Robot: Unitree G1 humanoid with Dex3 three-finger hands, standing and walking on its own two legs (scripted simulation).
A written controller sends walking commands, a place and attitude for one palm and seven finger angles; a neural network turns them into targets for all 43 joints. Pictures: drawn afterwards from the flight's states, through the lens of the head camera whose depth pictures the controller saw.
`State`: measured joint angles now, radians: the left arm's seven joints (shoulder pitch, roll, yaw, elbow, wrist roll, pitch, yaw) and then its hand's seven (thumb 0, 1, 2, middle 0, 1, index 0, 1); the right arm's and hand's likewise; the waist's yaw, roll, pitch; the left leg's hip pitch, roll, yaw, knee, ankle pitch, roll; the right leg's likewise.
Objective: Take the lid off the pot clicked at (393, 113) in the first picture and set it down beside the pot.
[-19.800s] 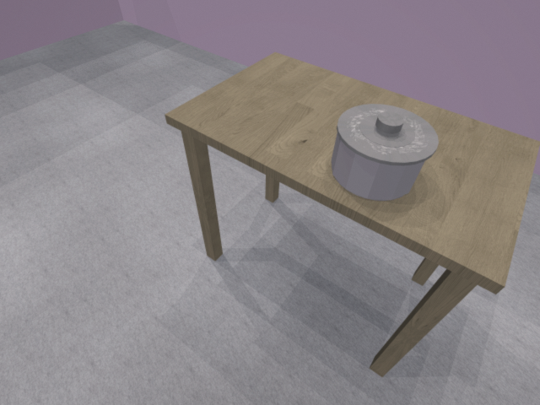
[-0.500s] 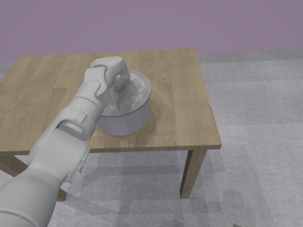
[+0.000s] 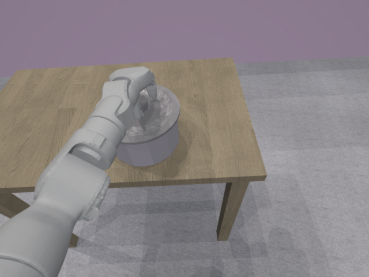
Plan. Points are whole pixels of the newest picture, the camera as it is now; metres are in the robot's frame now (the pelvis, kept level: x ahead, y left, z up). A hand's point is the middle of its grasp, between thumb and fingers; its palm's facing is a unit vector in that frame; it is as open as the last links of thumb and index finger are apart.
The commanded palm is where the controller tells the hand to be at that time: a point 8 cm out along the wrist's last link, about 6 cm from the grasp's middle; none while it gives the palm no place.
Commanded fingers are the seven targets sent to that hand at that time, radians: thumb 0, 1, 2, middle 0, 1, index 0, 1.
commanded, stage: close the fingers and squeeze the knob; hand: left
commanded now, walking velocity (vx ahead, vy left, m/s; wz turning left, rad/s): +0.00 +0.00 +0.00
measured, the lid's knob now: (136, 103) +0.50 +0.09 +0.10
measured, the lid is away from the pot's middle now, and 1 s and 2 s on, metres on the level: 0.00 0.00 0.00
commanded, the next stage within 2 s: lift the lid straight up in 0.96 s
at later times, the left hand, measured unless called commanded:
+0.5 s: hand (136, 103) +0.47 +0.08 +0.12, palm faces -0.36 -0.06 -0.93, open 7.8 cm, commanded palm +0.47 +0.09 +0.19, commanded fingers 0.00 0.29 0.96 -0.64 -0.97 -0.74 -1.04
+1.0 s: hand (136, 104) +0.47 +0.08 +0.12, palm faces -0.36 -0.05 -0.93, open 7.4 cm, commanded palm +0.47 +0.08 +0.19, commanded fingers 0.00 0.53 1.06 -0.72 -1.01 -0.91 -1.12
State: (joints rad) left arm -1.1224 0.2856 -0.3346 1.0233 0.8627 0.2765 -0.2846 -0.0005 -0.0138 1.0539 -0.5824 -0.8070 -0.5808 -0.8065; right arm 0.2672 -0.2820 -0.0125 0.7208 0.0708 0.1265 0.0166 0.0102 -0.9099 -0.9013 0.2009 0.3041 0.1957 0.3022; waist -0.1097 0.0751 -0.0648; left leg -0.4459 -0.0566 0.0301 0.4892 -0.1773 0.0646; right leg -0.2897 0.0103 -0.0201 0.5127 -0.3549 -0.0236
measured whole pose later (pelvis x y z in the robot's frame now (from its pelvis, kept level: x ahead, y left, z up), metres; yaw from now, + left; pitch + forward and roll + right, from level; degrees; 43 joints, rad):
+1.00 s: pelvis +0.00 +0.00 +0.00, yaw +0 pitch +7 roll +0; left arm -1.12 0.28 -0.35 1.01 0.86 0.30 -0.30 -0.02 0.14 0.89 -0.54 -0.91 -0.72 -1.04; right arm 0.24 -0.28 -0.01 0.72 0.08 0.14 0.02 0.01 -0.91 -0.90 0.20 0.30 0.20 0.30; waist -0.10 0.07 -0.06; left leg -0.45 -0.05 0.02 0.49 -0.18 0.06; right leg -0.29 0.01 -0.03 0.51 -0.36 -0.03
